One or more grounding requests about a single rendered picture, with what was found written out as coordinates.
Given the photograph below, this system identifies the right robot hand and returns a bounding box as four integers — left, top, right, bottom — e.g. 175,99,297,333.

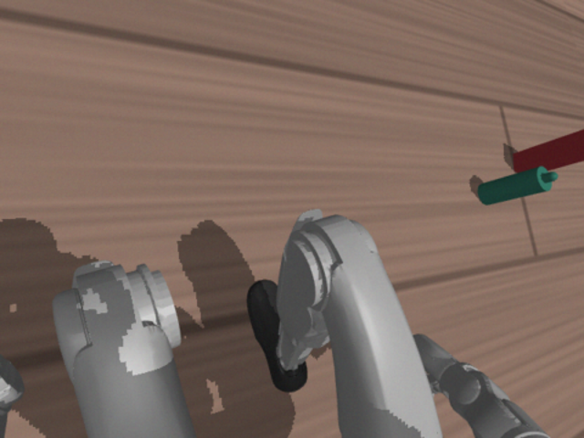
413,334,459,396

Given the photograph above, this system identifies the left robot arm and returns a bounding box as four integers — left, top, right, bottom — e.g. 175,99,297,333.
0,354,25,438

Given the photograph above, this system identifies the right robot foot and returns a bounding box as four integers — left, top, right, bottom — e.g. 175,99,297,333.
247,280,308,392

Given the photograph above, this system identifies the right robot arm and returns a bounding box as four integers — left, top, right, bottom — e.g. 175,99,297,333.
439,362,550,438

